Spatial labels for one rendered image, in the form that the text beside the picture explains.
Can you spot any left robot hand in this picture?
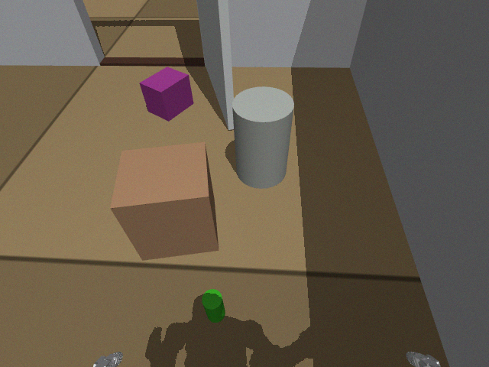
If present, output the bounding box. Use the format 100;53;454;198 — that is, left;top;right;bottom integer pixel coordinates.
93;352;123;367

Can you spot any right robot hand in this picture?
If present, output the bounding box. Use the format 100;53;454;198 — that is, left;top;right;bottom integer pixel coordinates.
406;352;441;367

